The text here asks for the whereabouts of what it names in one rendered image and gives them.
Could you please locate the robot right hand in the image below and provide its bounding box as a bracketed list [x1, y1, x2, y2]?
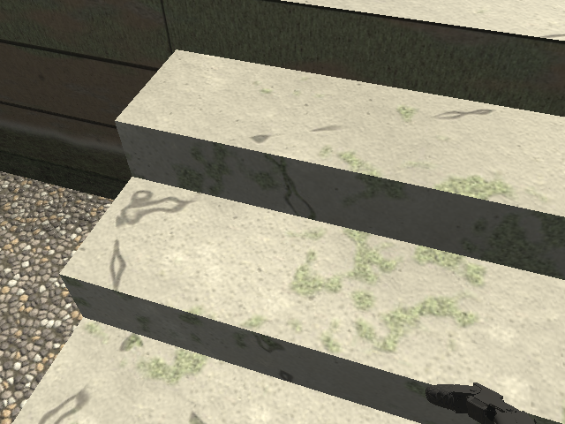
[426, 382, 537, 424]

